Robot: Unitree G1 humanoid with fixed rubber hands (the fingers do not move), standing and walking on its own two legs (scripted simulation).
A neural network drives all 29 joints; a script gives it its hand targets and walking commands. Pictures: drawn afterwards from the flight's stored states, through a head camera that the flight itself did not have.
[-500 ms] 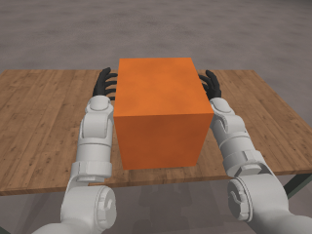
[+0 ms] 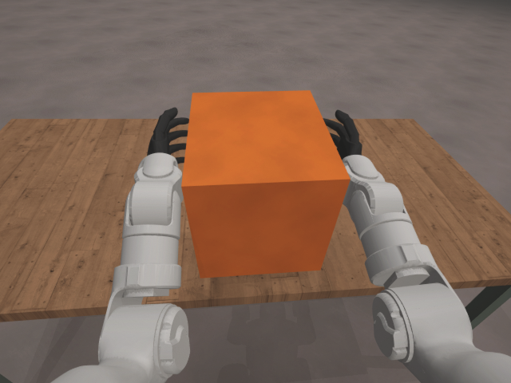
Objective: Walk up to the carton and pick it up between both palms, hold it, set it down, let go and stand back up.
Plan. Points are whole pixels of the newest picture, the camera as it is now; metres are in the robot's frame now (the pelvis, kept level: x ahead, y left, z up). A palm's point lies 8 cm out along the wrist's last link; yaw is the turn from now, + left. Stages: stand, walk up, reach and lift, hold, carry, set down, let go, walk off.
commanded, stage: hold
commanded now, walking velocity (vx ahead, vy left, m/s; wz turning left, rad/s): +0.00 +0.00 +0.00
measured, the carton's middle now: (256, 181) +0.38 -0.02 +0.16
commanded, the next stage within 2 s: none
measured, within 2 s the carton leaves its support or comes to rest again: neither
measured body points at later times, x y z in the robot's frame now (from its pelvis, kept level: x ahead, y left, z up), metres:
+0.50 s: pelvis +0.00 +0.00 +0.00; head -0.05 +0.03 +0.45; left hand +0.40 +0.13 +0.21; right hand +0.39 -0.16 +0.21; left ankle +0.04 +0.11 -0.74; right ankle +0.04 -0.14 -0.74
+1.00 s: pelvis +0.00 +0.00 +0.00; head -0.05 +0.03 +0.45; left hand +0.40 +0.13 +0.21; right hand +0.39 -0.16 +0.21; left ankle +0.04 +0.11 -0.74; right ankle +0.04 -0.14 -0.74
